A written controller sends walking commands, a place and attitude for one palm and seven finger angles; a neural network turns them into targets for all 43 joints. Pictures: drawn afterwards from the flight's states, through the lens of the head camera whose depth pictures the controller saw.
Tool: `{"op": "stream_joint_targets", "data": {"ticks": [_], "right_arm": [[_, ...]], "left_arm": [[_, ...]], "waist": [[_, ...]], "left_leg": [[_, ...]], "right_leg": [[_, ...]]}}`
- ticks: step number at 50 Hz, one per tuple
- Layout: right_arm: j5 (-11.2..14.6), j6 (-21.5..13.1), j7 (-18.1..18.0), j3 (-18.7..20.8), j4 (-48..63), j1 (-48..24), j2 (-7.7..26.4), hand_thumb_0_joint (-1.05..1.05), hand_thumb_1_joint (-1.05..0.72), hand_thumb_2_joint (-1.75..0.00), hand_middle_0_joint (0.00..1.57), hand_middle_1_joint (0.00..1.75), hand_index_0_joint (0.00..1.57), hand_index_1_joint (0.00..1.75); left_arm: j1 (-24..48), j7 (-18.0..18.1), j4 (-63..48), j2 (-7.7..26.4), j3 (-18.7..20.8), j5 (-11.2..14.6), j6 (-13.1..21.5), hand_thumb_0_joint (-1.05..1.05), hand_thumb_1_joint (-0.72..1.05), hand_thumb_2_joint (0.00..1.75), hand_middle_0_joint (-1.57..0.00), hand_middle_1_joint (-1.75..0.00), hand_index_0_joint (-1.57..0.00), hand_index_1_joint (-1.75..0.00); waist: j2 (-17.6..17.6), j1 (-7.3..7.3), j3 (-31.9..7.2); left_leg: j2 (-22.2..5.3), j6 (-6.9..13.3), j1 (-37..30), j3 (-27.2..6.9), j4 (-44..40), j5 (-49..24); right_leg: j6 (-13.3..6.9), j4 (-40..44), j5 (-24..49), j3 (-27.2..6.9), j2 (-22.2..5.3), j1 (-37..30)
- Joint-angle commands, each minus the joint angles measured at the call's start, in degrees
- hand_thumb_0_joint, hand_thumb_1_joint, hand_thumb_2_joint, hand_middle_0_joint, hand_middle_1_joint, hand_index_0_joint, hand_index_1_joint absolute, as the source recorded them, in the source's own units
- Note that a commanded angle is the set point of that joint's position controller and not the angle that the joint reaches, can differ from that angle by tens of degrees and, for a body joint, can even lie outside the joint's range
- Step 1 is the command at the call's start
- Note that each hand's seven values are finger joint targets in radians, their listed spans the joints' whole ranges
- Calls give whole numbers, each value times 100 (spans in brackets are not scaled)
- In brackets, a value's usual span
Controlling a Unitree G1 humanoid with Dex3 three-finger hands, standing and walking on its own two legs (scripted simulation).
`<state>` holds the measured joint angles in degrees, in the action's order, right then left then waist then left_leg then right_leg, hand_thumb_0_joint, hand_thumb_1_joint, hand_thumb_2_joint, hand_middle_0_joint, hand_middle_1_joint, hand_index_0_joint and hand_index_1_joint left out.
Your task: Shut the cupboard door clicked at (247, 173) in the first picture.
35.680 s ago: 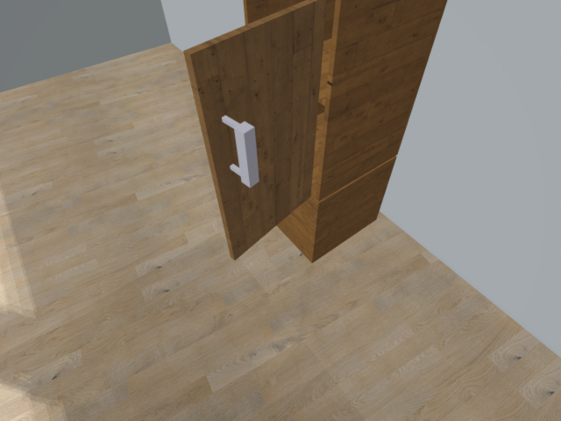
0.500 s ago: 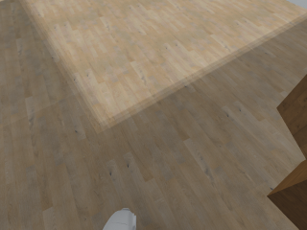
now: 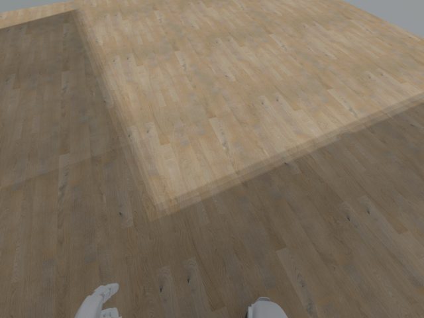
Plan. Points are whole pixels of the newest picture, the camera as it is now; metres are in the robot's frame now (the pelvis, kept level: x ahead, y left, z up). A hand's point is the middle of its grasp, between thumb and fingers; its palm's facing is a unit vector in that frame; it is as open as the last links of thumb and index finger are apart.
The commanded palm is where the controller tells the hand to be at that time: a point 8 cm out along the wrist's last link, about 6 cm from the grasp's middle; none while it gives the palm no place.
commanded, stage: walk to a spot facing it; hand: left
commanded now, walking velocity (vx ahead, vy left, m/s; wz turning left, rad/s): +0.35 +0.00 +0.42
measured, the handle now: out of the picture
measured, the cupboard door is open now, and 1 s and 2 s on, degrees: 60 60 60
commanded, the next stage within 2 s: turn to face it in 0.46 s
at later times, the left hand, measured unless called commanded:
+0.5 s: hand out of the picture +0.14 +0.18 -0.18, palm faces +0.32 -0.92 -0.21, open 7.3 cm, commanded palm none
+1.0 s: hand (130, 255) +0.28 +0.22 -0.17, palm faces +0.23 -0.95 -0.22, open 7.4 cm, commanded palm none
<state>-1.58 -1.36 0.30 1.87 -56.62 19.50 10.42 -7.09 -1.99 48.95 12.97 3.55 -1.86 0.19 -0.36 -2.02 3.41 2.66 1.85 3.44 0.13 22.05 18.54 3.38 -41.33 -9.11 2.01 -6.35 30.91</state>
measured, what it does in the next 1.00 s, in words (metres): walks ahead: right foot, then left foot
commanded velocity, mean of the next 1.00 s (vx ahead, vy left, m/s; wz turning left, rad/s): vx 0.06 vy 0.00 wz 0.03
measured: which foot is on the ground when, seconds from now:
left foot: down 0.00-0.08, up 0.10-0.52, down 0.54-0.98, up 1.00-1.00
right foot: up 0.00-0.06, down 0.08-0.54, up 0.56-0.94, down 0.96-1.00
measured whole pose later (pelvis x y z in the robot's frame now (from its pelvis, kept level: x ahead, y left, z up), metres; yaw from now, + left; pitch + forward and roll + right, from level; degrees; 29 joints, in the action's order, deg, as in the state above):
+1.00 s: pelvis +0.29 +0.03 -0.01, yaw +10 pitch +1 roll +0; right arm -0.9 2.6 -0.6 1.9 -54.0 9.2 10.2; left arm -16.1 -0.4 53.9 9.4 2.8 -2.0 -2.2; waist 1.7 1.8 2.5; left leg -3.9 1.3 19.1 11.7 37.4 20.5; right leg -0.8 -34.2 -20.3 2.0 -0.2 16.1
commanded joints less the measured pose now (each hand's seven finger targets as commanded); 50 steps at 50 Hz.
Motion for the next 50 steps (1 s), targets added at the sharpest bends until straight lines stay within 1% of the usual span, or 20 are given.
{"op": "stream_joint_targets", "data": {"ticks": [1,2,3,4,6,9,12,21,23,25,26,27,29,31,33,40,46,47,49,50], "right_arm": [[3,-169,-79,296,276,-118,1073,0,-90,-90,20,30,20,30],[39,-177,-65,264,247,-116,976,0,-90,-90,20,30,20,30],[112,-211,-11,230,301,26,706,0,-90,-90,20,30,20,30],[138,-216,-31,196,430,290,460,0,-90,-90,20,30,20,30],[73,-176,-9,262,376,31,643,0,-90,-90,20,30,20,30],[39,-36,71,204,251,-205,400,0,-90,-90,20,30,20,30],[28,105,124,178,265,-214,203,0,-90,-90,20,30,20,30],[37,160,249,72,835,-1301,283,0,-90,-90,20,30,20,30],[25,135,222,116,847,-1037,496,0,-90,-90,20,30,20,30],[-15,119,188,258,664,-132,1007,0,-90,-90,20,30,20,30],[-72,81,145,428,630,378,1756,0,-90,-90,20,30,20,30],[35,103,38,480,583,679,2125,0,-90,-90,20,30,20,30],[31,102,-68,363,795,-72,1809,0,-90,-90,20,30,20,30],[12,82,-143,176,1006,-985,1304,0,-90,-90,20,30,20,30],[3,53,-184,73,956,-1103,1023,0,-90,-90,20,30,20,30],[-3,193,-190,122,701,-1174,1039,0,-90,-90,20,30,20,30],[45,259,-183,247,611,-1050,1081,0,-90,-90,20,30,20,30],[64,248,-174,262,634,-1029,969,0,-90,-90,20,30,20,30],[112,241,-133,199,832,-1083,457,0,-90,-90,20,30,20,30],[103,292,-157,181,899,-1207,511,0,-90,-90,20,30,20,30]], "left_arm": [[-339,20,-308,523,181,29,215,0,90,90,-20,-30,-20,-30],[-1061,47,-84,689,240,8,277,0,90,90,-20,-30,-20,-30],[-1927,111,154,1189,370,-62,359,0,90,90,-20,-30,-20,-30],[-2344,152,223,1627,452,-47,328,0,90,90,-20,-30,-20,-30],[-1391,259,37,1018,349,10,288,0,90,90,-20,-30,-20,-30],[-798,259,-85,474,149,25,366,0,90,90,-20,-30,-20,-30],[-986,277,96,402,135,20,458,0,90,90,-20,-30,-20,-30],[-1287,315,333,748,174,18,357,0,90,90,-20,-30,-20,-30],[-1188,312,247,958,224,37,330,0,90,90,-20,-30,-20,-30],[-1065,301,147,1047,248,92,255,0,90,90,-20,-30,-20,-30],[-1191,265,1,717,182,153,193,0,90,90,-20,-30,-20,-30],[-909,301,-248,615,78,162,121,0,90,90,-20,-30,-20,-30],[-771,364,-373,501,90,105,41,0,90,90,-20,-30,-20,-30],[-1094,332,78,418,37,54,-83,0,90,90,-20,-30,-20,-30],[-1343,296,287,288,-1,17,-171,0,90,90,-20,-30,-20,-30],[-1113,218,330,185,-8,15,-312,0,90,90,-20,-30,-20,-30],[-1200,160,212,221,99,28,-219,0,90,90,-20,-30,-20,-30],[-1333,170,223,293,134,28,-171,0,90,90,-20,-30,-20,-30],[-1335,228,206,1024,249,-27,-40,0,90,90,-20,-30,-20,-30],[-1476,259,211,1124,271,8,-43,0,90,90,-20,-30,-20,-30]], "waist": [[293,345,62],[-94,654,-262],[-1189,977,-915],[-2256,950,-1404],[-1607,579,-672],[-646,199,-334],[-636,96,-218],[-798,250,-238],[-794,74,-423],[-225,-420,-968],[1475,-566,-1507],[1652,-707,-1926],[376,-289,-1035],[954,63,-877],[639,228,-765],[678,245,-280],[483,322,-304],[195,382,-446],[-1607,377,-409],[-1215,506,-479]], "left_leg": [[-1338,757,1024,-987,-220,-1016],[-992,593,1404,-750,726,-1219],[-341,311,2389,-162,2543,-385],[245,171,3076,13,4345,1658],[-439,193,3563,-416,5401,739],[-765,-16,3060,-276,5151,-175],[-790,-178,3259,-61,4724,-320],[-605,-177,2998,685,2038,-352],[-354,-46,2230,802,1637,-428],[-330,88,371,563,875,-1822],[-1926,781,-967,-1549,769,-4083],[-2772,1475,-1298,-2902,440,-5681],[-2637,1364,82,-2111,25,-3373],[-2145,977,941,-1542,-339,-1672],[-1772,730,1259,-1023,-510,-1319],[-1943,695,1554,-540,-827,155],[-1945,489,1291,-34,132,-608],[-1723,299,1220,203,616,-833],[-502,-331,2374,937,2379,1141],[-413,-367,2578,431,3291,1633]], "right_leg": [[-121,889,182,141,326,-1599],[-206,1223,36,25,328,-2692],[-556,1784,-820,-1309,-834,-4127],[-1009,2712,-1564,-3206,-2175,-4382],[-950,3050,-2395,-2796,-1983,-3426],[-806,2840,-290,-688,-1458,-2198],[-847,2803,1097,80,-1373,-2256],[-762,1848,3482,1078,-1441,-3290],[-702,1187,4023,1153,-1535,-3191],[-381,-477,2824,1428,-1258,-2257],[67,-2182,-1180,1462,-318,-614],[83,-3328,-3303,526,199,179],[-24,-3260,-2687,26,-52,216],[1,-3068,-1903,-171,-180,-127],[-26,-2487,-1401,-209,-32,-499],[-112,-756,-1277,18,350,-994],[-179,833,-428,129,539,-1571],[-274,1378,18,-187,432,-1771],[-1140,2271,2261,-2448,-1248,-2255],[-1632,2352,2411,-2690,-1580,-2279]]}}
